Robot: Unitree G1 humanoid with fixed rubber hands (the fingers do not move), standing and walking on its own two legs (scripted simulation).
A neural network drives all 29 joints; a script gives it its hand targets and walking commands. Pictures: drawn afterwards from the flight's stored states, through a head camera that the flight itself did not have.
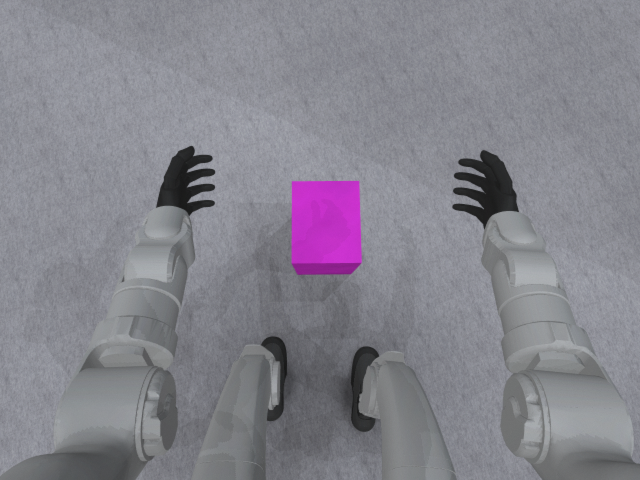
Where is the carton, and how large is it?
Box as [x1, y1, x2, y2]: [292, 181, 361, 274]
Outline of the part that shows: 292,181 292,264 298,274 351,273 361,262 358,181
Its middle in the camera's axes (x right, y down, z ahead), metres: +0.01 -0.01 +0.95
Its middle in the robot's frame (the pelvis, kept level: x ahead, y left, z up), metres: +0.48 +0.00 -0.56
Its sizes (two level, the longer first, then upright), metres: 0.180 0.147 0.260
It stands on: the floor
